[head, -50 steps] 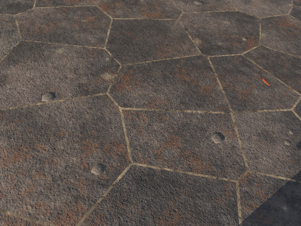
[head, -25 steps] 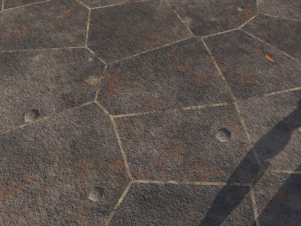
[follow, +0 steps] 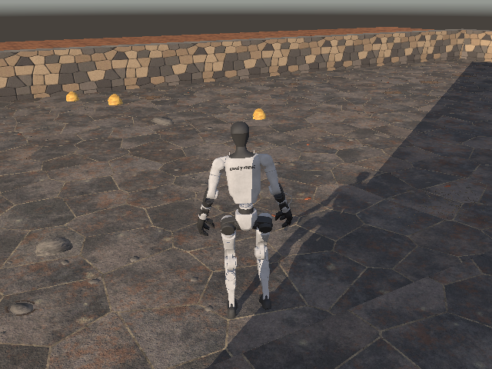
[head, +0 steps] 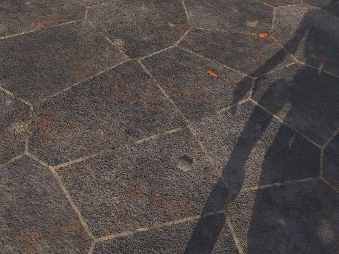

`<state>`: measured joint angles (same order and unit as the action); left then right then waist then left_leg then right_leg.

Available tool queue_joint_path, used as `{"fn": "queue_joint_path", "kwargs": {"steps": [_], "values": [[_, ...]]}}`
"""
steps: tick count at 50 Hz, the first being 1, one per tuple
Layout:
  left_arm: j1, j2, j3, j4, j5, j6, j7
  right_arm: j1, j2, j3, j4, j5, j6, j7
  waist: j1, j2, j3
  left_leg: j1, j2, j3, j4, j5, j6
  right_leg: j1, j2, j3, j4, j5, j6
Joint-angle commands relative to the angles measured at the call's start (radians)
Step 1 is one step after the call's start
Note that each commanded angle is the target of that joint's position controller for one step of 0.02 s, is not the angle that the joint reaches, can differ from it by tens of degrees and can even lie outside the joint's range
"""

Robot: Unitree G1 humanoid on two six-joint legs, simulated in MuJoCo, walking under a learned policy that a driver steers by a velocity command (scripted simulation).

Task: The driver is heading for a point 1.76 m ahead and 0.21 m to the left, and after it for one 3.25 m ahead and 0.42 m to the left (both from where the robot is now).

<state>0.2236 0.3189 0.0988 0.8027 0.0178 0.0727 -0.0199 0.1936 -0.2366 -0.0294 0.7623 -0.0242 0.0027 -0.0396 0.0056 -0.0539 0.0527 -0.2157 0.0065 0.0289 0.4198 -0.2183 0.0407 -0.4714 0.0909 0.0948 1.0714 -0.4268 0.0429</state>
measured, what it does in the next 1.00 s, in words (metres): steps on the spot: right foot, then left foot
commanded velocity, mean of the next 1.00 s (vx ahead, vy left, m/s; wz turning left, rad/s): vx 0.00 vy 0.00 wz -0.08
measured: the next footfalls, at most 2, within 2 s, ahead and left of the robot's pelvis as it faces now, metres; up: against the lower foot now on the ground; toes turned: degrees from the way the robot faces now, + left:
right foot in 0.20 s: +0.02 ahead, -0.12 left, +0.00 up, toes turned +0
left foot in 0.44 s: +0.03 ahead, +0.11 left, +0.00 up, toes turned -3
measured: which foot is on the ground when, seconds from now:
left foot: down 0.00-0.20, up 0.22-0.42, down 0.44-1.00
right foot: up 0.00-0.18, down 0.20-1.00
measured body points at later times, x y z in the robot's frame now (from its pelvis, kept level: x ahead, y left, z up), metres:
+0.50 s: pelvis -0.01 -0.02 +0.00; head +0.00 -0.02 +0.44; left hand +0.12 +0.21 -0.14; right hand +0.03 -0.28 -0.15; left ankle -0.01 +0.11 -0.75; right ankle -0.02 -0.12 -0.75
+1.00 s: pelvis -0.01 +0.00 +0.00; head +0.00 +0.00 +0.45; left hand +0.00 +0.24 -0.16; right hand +0.00 -0.24 -0.16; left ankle -0.01 +0.11 -0.75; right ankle -0.02 -0.12 -0.75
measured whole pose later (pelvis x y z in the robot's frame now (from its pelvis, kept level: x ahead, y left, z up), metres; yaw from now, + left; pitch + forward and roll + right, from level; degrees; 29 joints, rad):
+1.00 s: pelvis -0.01 +0.00 +0.00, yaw -2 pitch -2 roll +0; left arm 0.26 0.19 0.00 1.13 0.01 0.01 0.04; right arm 0.23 -0.18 -0.01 1.13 -0.01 0.01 -0.03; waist 0.00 0.00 0.05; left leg -0.15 -0.01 0.00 0.41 -0.23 0.01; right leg -0.13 0.02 0.04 0.40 -0.23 0.00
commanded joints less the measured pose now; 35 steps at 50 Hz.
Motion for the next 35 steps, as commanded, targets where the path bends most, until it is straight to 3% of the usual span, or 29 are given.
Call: {"fn": "queue_joint_path", "kwargs": {"steps": [1,6,8,9,10,11,12,14,16,19,21,22,23,24,25,26,30,35], "values": [[0.02,0.03,-0.004,-0.044,-0.002,0.002,0.0,0.048,-0.145,-0.036,-0.019,0.0,-0.015,0.005,-0.011,0.215,-0.092,0.171,0.221,-0.161,-0.061,0.554,0.171,-0.038,-0.005,-0.017,-0.096,-0.003,0.008],[-0.028,0.012,-0.031,-0.044,-0.017,-0.001,0.011,0.055,-0.18,-0.045,0.015,-0.004,-0.009,0.026,-0.031,0.25,-0.098,0.106,0.226,-0.155,-0.032,0.535,0.178,0.166,-0.025,-0.103,-0.377,-0.027,-0.031],[0.006,0.0,-0.039,-0.025,-0.017,-0.012,0.018,0.046,-0.184,-0.047,0.03,0.004,0.002,0.029,0.0,0.229,-0.097,0.081,0.215,-0.152,0.009,0.511,0.152,0.268,-0.028,-0.127,-0.586,0.098,-0.056],[0.022,0.001,-0.044,-0.015,-0.01,-0.024,0.023,0.053,-0.176,-0.044,0.041,0.008,0.007,0.027,0.017,0.196,-0.09,0.027,0.202,-0.143,0.032,0.439,0.109,0.368,-0.047,-0.104,-0.763,0.254,-0.07],[0.026,0.044,-0.04,-0.013,0.008,-0.041,0.031,0.082,-0.142,-0.036,0.043,0.008,0.005,0.029,0.001,0.107,-0.121,-0.063,0.168,-0.117,0.079,0.279,0.046,0.498,-0.157,0.033,-0.817,0.315,-0.088],[-0.007,0.136,-0.029,-0.029,0.013,-0.051,0.037,0.12,-0.062,-0.015,0.018,0.011,0.0,0.035,-0.051,-0.125,-0.122,-0.179,0.045,-0.011,0.16,-0.086,-0.013,0.533,-0.386,0.273,-0.798,0.61,-0.161],[-0.014,0.071,-0.046,-0.012,0.0,-0.059,0.041,0.07,-0.083,-0.016,0.041,0.017,0.018,0.02,0.004,-0.128,-0.099,-0.082,0.036,-0.028,0.188,-0.289,-0.02,0.373,-0.425,0.244,-0.771,0.667,-0.253],[-0.066,0.019,-0.068,-0.001,0.005,-0.071,0.045,0.045,-0.102,-0.024,0.056,0.018,0.032,0.018,-0.013,-0.1,-0.033,-0.088,0.022,-0.045,0.207,-0.25,-0.021,0.342,-0.342,0.179,-0.787,0.568,-0.236],[-0.075,0.025,-0.072,0.018,0.0,-0.074,0.055,0.065,-0.106,-0.028,0.084,0.012,0.034,0.022,-0.024,-0.122,-0.025,-0.065,0.012,-0.038,0.196,-0.178,-0.031,0.348,-0.282,0.118,-0.769,0.64,-0.201],[-0.061,0.022,-0.077,0.052,-0.007,-0.078,0.055,0.098,-0.075,-0.018,0.132,0.014,0.031,0.019,-0.027,-0.08,-0.055,-0.003,0.004,-0.028,0.129,-0.127,-0.047,0.36,-0.264,0.086,-0.732,0.692,-0.195],[-0.076,0.027,-0.075,0.071,-0.011,-0.076,0.055,0.108,-0.069,-0.012,0.159,0.011,0.026,0.014,-0.043,-0.055,-0.048,0.092,0.022,-0.038,-0.015,0.058,-0.049,0.306,-0.239,0.077,-0.724,0.548,-0.158],[-0.067,0.023,-0.074,0.08,-0.012,-0.076,0.054,0.102,-0.088,-0.013,0.167,0.004,0.02,0.013,-0.035,-0.041,-0.046,0.139,0.054,-0.071,-0.046,0.132,-0.049,0.271,-0.219,0.085,-0.735,0.416,-0.13],[-0.047,0.022,-0.071,0.092,-0.008,-0.075,0.05,0.1,-0.111,-0.014,0.172,-0.004,0.013,0.014,-0.017,-0.017,-0.032,0.163,0.095,-0.111,-0.052,0.178,-0.045,0.236,-0.194,0.082,-0.741,0.314,-0.115],[-0.016,0.007,-0.069,0.108,-0.013,-0.072,0.046,0.076,-0.14,-0.024,0.194,0.01,0.014,0.017,0.013,0.083,0.014,0.089,0.085,-0.11,-0.021,0.161,-0.03,0.251,-0.151,0.051,-0.769,0.269,-0.108],[-0.027,0.014,-0.068,0.128,-0.01,-0.07,0.049,0.077,-0.1,-0.017,0.204,0.011,0.011,0.022,-0.013,0.077,0.018,0.06,0.081,-0.111,-0.043,0.13,-0.028,0.287,-0.151,0.042,-0.751,0.274,-0.104],[-0.033,0.012,-0.065,0.137,-0.011,-0.068,0.05,0.081,-0.084,-0.012,0.216,0.008,0.008,0.023,-0.017,0.085,0.021,0.048,0.081,-0.112,-0.059,0.124,-0.029,0.304,-0.152,0.039,-0.738,0.291,-0.102],[-0.026,0.002,-0.064,0.176,-0.01,-0.074,0.05,0.073,-0.085,-0.011,0.251,0.009,0.0,0.013,-0.012,0.081,-0.012,0.076,0.082,-0.115,-0.069,0.136,-0.017,0.318,-0.158,0.035,-0.73,0.331,-0.102],[-0.003,-0.008,-0.067,0.227,-0.009,-0.072,0.053,0.072,-0.075,-0.006,0.288,0.009,0.001,0.009,-0.013,0.069,-0.002,0.08,0.085,-0.121,-0.076,0.11,-0.007,0.302,-0.154,0.028,-0.742,0.302,-0.094]]}}
Velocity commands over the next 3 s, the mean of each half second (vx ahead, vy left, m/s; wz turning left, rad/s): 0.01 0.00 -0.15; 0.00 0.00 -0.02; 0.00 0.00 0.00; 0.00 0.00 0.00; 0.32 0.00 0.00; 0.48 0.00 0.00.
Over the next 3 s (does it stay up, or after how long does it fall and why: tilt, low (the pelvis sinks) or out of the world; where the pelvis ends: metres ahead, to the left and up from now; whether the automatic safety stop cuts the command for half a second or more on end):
stays up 0.42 -0.01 0.00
